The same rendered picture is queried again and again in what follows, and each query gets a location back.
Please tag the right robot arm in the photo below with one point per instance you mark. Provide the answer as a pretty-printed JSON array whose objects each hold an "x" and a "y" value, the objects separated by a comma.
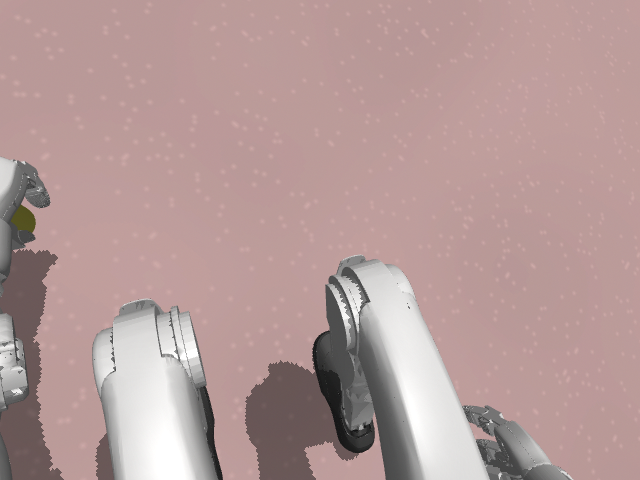
[{"x": 547, "y": 472}]

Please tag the tin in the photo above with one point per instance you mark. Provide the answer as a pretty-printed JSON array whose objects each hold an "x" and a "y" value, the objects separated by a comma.
[{"x": 24, "y": 219}]

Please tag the right robot hand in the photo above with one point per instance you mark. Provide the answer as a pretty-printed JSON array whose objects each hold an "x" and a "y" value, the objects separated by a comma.
[{"x": 514, "y": 454}]

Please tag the left robot foot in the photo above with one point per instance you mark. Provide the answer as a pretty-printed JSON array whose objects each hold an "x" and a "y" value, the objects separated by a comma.
[{"x": 210, "y": 431}]

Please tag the right robot foot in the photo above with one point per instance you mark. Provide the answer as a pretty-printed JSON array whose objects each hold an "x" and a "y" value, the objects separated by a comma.
[{"x": 329, "y": 382}]

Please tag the left robot hand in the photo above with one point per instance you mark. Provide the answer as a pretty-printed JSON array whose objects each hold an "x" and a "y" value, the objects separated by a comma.
[{"x": 19, "y": 180}]

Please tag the left robot arm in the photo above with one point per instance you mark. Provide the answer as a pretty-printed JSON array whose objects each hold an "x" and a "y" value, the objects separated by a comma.
[{"x": 14, "y": 385}]

